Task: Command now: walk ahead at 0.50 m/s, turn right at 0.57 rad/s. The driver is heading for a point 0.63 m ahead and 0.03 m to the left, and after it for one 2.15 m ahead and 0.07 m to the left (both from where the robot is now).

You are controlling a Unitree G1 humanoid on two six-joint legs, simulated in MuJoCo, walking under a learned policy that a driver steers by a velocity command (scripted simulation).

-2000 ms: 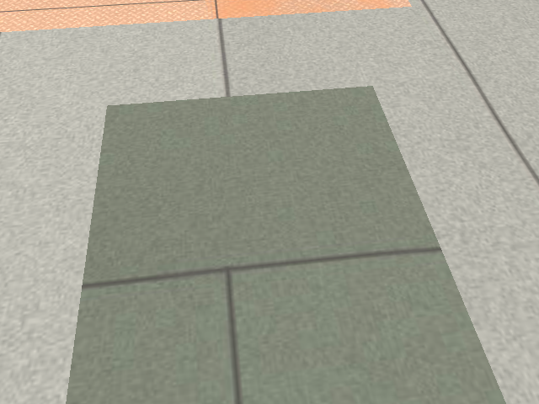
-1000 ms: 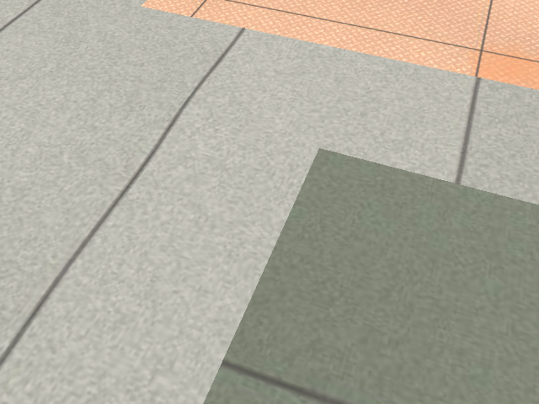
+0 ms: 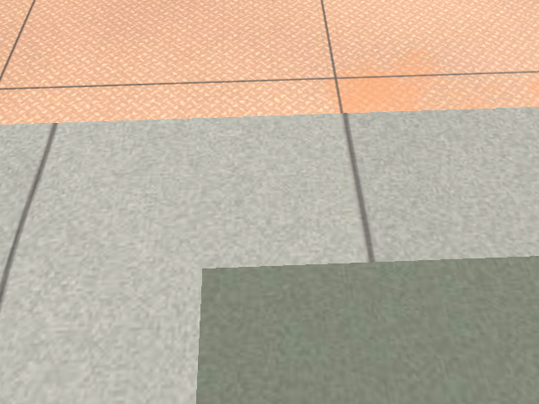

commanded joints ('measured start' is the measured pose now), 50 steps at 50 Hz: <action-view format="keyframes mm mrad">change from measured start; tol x32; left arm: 1 65 97 26 -61 7 -21 11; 50 -12 78 -4 -75 25 10 46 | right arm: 1 -43 -138 -32 -112 -21 -41 -5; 15 -334 -80 -10 -222 -23 -23 34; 22 184 -219 -72 -104 -27 -25 35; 50 109 -126 -26 -66 -4 114 -23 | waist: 1 17 -5 -144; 19 12 -130 -106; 22 -63 311 -429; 26 -13 44 -61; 42 -19 98 -76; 46 62 -297 -524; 50 11 -110 -214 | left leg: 1 -377 76 -103 -18 106 16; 17 -218 -30 -46 -741 419 21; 20 202 33 -89 -761 441 131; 22 703 353 -755 -895 161 349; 33 168 142 -171 -1090 488 237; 43 255 103 -136 -787 797 118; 46 -261 -104 -93 -80 -314 -24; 50 -303 22 -80 -30 -109 -71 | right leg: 1 393 -281 458 -335 182 -205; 20 306 -162 322 84 445 -31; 23 -356 -32 246 735 -330 72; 41 -70 -89 64 -85 242 82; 46 817 -568 498 -48 1065 -232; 50 321 -392 261 -255 390 -131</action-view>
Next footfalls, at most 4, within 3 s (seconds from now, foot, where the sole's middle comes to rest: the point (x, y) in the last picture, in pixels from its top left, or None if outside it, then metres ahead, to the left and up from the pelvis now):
0.40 left None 0.41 0.11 -0.76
0.88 right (352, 328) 0.62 -0.18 -0.76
1.32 left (245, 344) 0.58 0.09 -0.76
1.78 right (338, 323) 0.63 -0.15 -0.76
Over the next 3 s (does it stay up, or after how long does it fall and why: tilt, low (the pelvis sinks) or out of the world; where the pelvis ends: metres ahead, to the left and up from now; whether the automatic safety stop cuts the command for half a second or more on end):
stays up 0.71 0.01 0.02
